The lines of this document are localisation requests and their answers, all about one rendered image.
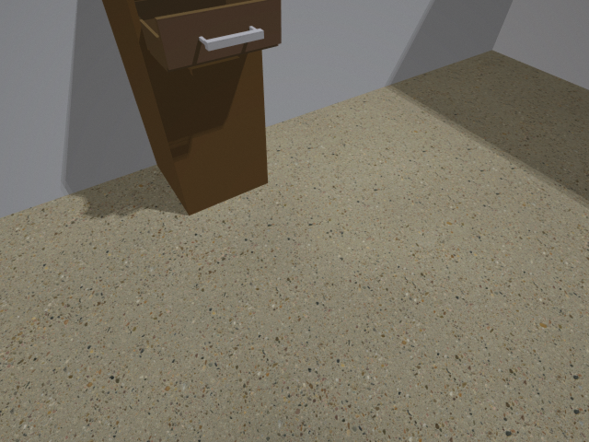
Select drawer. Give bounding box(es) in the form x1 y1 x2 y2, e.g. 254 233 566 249
134 0 282 73

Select handle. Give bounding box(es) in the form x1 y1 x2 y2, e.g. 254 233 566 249
199 26 264 52
190 56 240 76

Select cabinet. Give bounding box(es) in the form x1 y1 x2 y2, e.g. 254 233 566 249
102 0 268 215

